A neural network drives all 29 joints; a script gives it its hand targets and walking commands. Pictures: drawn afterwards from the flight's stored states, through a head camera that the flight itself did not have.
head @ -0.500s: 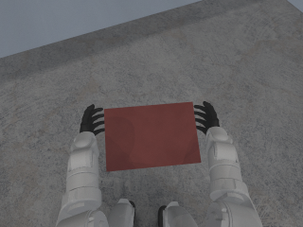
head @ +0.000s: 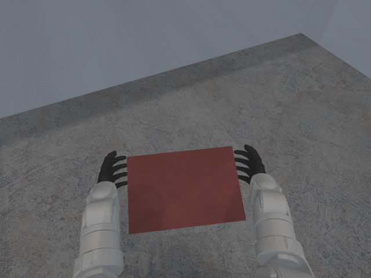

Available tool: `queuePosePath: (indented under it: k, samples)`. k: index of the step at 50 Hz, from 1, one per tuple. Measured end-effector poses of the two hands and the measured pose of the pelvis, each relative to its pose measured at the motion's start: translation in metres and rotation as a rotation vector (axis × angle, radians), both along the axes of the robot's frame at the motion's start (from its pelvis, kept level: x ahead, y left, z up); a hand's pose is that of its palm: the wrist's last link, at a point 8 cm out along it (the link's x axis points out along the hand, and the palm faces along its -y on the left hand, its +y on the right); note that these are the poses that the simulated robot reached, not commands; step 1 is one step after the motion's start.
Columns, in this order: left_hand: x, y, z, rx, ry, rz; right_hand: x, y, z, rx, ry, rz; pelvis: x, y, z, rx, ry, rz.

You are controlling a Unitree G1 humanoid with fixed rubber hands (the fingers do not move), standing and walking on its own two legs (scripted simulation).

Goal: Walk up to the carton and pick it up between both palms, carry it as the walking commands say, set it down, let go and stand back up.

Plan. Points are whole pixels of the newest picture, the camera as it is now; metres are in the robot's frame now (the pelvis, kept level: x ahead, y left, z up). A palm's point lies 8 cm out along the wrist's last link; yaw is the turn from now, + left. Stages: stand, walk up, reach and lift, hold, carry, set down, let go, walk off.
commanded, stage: reach and lift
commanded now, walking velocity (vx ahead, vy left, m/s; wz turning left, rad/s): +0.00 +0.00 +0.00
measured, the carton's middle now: (183, 191) +0.34 +0.01 -0.09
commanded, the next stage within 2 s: hold in 1.72 s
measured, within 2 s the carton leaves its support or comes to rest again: neither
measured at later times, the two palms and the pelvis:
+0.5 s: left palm (95, 179) +0.29 +0.19 +0.06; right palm (261, 172) +0.32 -0.15 +0.06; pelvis +0.01 +0.00 +0.02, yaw -1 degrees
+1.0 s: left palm (100, 171) +0.30 +0.17 +0.07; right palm (271, 173) +0.31 -0.16 +0.07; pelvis +0.01 +0.00 +0.02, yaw -1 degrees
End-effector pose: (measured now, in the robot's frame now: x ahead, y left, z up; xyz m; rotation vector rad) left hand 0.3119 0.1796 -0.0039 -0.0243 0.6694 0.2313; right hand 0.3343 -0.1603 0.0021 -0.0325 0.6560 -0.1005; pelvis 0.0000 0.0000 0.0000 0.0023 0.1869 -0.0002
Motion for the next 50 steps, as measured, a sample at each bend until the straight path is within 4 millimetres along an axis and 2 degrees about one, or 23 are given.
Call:
queuePosePath:
  k: [27, 36, 50]
  samples:
    - [-0.019, 0.007, 0.066, 0.018, -0.056, 0.019, -0.018, 0.008, 0.057, -0.029, -0.031, 0.029, 0.012, -0.001, 0.017, -0.001, -0.244, -0.011]
    - [-0.021, 0.005, 0.075, 0.021, -0.06, 0.009, -0.025, 0.008, 0.066, -0.036, -0.032, 0.008, 0.011, 0.0, 0.018, -0.002, -0.28, -0.009]
    - [-0.008, -0.006, 0.078, 0.01, -0.064, -0.041, -0.028, -0.004, 0.07, -0.049, -0.024, -0.046, 0.012, 0.004, 0.019, -0.003, -0.293, -0.014]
